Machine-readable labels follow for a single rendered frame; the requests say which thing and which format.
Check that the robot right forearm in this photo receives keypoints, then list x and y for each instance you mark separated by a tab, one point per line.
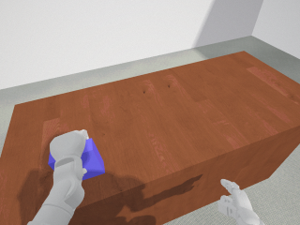
247	217

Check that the left robot hand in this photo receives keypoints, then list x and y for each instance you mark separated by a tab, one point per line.
69	144

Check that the right robot hand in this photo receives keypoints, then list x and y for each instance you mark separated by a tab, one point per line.
229	206

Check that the robot left forearm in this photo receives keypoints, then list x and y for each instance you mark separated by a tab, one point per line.
66	194

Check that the table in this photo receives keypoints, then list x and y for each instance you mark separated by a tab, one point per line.
166	138

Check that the sponge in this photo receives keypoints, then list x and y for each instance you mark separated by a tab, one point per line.
91	160

